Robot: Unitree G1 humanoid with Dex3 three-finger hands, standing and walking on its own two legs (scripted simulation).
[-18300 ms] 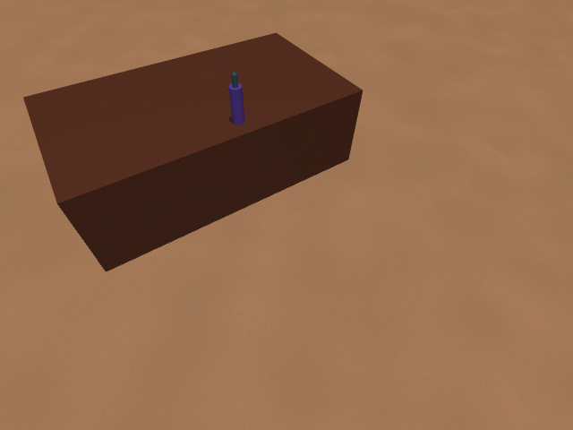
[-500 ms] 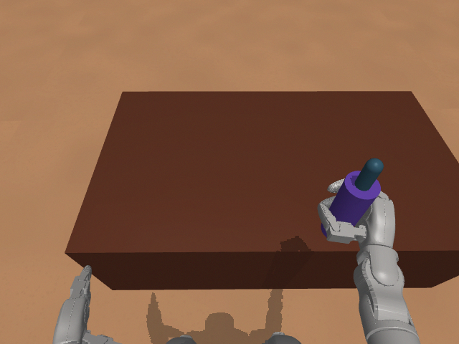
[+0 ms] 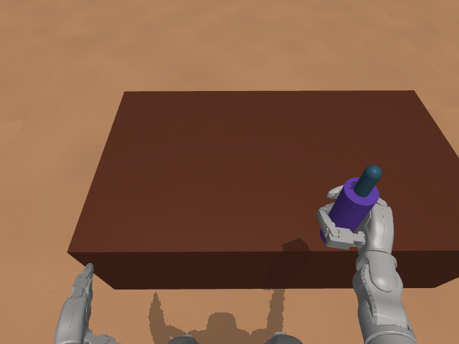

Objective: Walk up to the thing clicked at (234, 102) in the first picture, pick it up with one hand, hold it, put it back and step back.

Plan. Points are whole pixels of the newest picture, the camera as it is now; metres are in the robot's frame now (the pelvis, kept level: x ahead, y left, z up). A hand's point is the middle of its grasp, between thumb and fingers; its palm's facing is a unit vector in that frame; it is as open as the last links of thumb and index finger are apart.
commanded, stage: hold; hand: right
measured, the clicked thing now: (350, 207) +0.32 -0.18 +0.07
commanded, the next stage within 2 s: crouch in 0.24 s
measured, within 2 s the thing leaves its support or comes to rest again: neither
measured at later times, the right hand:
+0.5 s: hand (337, 206) +0.34 -0.18 +0.04, palm faces +0.21 +0.98 +0.00, open 6.8 cm
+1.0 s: hand (323, 202) +0.41 -0.20 -0.07, palm faces +0.23 +0.97 -0.01, open 6.8 cm
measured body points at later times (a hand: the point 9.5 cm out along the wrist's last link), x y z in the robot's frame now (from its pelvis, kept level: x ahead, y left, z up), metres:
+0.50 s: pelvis +0.00 +0.00 +0.00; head +0.04 -0.01 +0.45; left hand +0.15 +0.27 -0.05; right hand +0.32 -0.23 +0.04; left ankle +0.00 +0.14 -0.70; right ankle +0.02 -0.14 -0.70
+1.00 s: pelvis -0.03 -0.01 -0.06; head +0.10 -0.05 +0.37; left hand +0.13 +0.26 -0.05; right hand +0.40 -0.25 -0.07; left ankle +0.00 +0.14 -0.70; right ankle +0.02 -0.14 -0.70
